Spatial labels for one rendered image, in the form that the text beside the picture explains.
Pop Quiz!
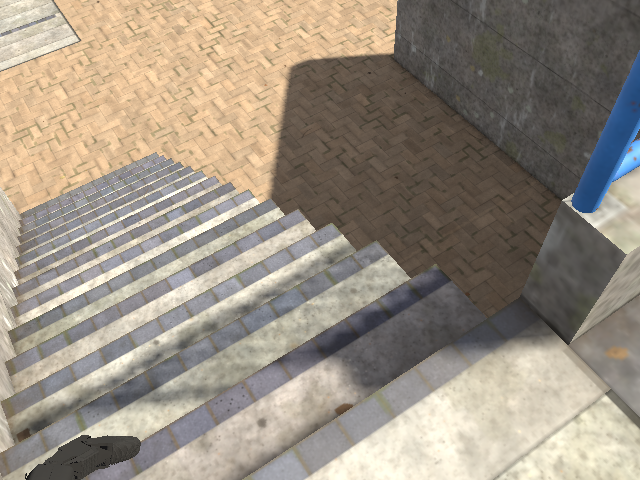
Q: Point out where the left robot hand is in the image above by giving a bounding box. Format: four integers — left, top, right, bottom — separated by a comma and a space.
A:
25, 435, 141, 480

